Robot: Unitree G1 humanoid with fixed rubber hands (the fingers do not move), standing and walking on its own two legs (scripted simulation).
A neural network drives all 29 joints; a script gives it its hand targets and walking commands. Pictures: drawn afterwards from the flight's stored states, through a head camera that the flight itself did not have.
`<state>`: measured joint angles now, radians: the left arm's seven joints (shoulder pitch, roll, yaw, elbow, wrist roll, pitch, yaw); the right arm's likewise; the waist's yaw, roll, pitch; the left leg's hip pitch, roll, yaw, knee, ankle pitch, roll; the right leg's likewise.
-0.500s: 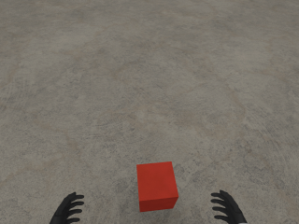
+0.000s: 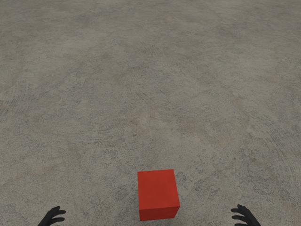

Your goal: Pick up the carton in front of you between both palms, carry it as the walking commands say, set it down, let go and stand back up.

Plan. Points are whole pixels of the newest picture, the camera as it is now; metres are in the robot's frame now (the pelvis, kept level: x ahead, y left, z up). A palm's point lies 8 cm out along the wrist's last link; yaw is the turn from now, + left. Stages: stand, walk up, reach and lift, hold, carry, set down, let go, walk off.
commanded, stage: stand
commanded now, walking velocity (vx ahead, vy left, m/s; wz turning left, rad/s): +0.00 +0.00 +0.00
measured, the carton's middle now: (156, 195) +0.43 -0.06 -0.65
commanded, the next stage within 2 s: none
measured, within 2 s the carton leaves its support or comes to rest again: neither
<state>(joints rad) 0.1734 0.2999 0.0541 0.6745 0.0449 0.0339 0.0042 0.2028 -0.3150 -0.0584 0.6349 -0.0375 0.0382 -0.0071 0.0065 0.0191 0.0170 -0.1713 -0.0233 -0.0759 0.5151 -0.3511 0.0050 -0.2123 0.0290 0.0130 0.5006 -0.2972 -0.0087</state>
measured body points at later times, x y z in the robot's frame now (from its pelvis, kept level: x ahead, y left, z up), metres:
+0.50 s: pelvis +0.00 +0.00 +0.00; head +0.00 +0.00 +0.45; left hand +0.14 +0.30 -0.10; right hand +0.13 -0.29 -0.10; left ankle -0.05 +0.12 -0.74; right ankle -0.02 -0.11 -0.74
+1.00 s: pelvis -0.02 +0.00 +0.01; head -0.02 -0.01 +0.46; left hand +0.10 +0.31 -0.10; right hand +0.10 -0.30 -0.10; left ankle -0.05 +0.12 -0.74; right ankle -0.02 -0.12 -0.74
